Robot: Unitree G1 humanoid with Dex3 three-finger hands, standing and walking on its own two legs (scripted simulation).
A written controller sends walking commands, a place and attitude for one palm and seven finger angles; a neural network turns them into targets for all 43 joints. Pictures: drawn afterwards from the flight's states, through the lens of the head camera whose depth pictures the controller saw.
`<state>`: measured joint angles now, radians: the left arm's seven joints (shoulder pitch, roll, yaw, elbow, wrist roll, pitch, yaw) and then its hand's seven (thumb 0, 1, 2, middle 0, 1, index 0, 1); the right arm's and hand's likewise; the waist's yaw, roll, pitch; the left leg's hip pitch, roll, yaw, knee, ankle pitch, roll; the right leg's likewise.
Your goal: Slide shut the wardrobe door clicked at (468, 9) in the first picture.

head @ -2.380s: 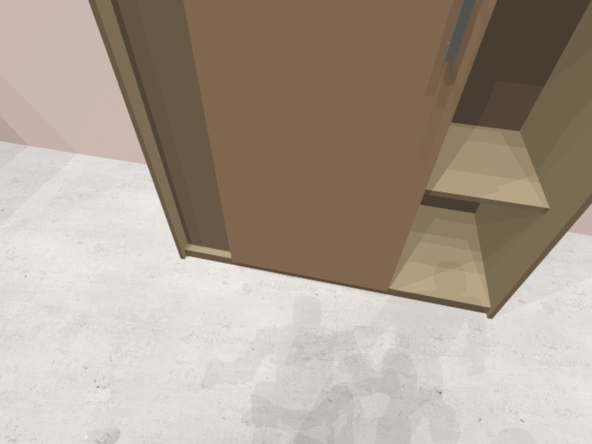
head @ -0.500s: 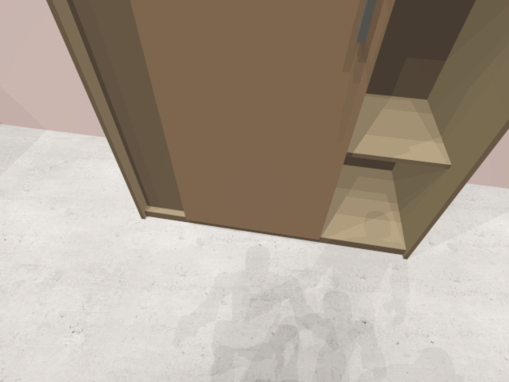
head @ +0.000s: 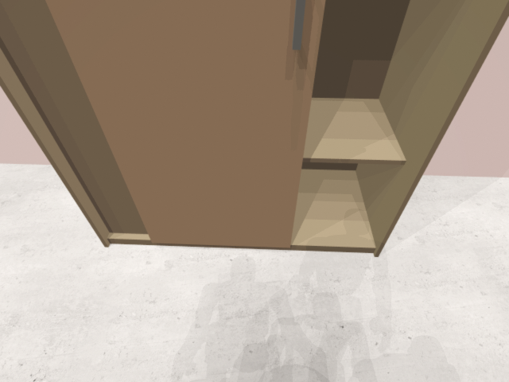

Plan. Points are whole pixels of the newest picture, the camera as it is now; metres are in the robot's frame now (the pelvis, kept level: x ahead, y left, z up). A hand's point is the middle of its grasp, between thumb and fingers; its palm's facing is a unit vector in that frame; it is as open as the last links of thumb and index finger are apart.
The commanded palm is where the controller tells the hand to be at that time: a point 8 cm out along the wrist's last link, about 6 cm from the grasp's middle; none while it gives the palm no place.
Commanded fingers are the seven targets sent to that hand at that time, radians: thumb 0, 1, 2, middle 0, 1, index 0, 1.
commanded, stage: take the last steps up to it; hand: left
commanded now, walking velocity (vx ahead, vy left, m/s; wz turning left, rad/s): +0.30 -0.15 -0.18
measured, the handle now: (299, 1) +0.79 -0.03 +0.28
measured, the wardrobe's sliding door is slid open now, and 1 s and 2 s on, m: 0.39 0.39 0.39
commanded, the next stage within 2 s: come to a stop and stand still in 0.68 s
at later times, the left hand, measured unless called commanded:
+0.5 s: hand (165, 357) +0.20 +0.20 -0.18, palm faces -0.04 -0.99 -0.13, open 7.4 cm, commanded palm none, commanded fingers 0.00 0.90 0.90 -0.20 -0.30 -0.20 -0.30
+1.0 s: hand (254, 243) +0.46 +0.04 -0.15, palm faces -0.11 -0.97 -0.21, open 7.3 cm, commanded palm none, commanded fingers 0.00 0.90 0.90 -0.20 -0.30 -0.20 -0.30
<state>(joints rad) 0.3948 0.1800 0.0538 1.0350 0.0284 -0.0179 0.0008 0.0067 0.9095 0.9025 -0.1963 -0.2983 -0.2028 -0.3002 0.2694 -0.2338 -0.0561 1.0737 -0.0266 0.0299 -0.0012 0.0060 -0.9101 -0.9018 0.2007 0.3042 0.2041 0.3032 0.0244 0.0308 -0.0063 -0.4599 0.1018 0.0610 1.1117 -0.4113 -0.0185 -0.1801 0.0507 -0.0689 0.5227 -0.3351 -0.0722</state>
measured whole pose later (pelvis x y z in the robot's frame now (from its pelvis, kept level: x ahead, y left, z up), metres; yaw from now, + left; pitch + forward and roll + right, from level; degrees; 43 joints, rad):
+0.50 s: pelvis +0.18 +0.02 +0.01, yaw -7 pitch -2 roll -2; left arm 0.31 0.20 0.09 1.05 0.04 0.02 -0.02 0.01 0.91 0.90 -0.19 -0.30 -0.20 -0.30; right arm 0.26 -0.14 -0.05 1.04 -0.02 -0.07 -0.05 -0.02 -0.96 -0.90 0.21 0.30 0.21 0.30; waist 0.02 -0.06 0.02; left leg -0.19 0.07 0.19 0.50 -0.28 0.04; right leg -0.53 -0.04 0.01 1.23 -0.24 0.00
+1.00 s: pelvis +0.33 -0.10 +0.00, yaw -6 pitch -1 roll +2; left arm 0.09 0.11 0.04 1.01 0.01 -0.03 0.03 -0.01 0.92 0.90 -0.20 -0.30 -0.21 -0.30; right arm 0.34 -0.15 -0.05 1.12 0.00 0.04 -0.04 0.00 -0.91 -0.90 0.20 0.30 0.20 0.30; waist -0.05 0.03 0.09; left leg -0.37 0.05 0.02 1.14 -0.50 -0.04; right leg -0.34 -0.05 -0.15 0.55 -0.19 -0.07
